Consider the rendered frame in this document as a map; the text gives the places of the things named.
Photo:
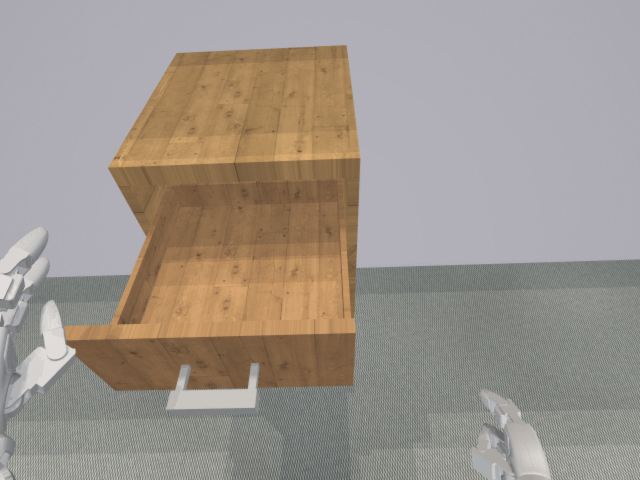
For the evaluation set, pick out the left robot hand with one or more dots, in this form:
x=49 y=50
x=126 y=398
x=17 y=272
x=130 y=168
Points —
x=21 y=274

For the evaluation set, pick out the cabinet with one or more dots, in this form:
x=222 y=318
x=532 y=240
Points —
x=246 y=115

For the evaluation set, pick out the right robot hand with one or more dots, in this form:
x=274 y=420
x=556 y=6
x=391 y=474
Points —
x=516 y=452

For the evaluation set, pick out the handle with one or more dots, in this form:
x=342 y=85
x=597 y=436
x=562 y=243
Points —
x=184 y=402

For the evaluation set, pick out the drawer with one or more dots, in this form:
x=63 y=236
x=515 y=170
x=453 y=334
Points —
x=230 y=274

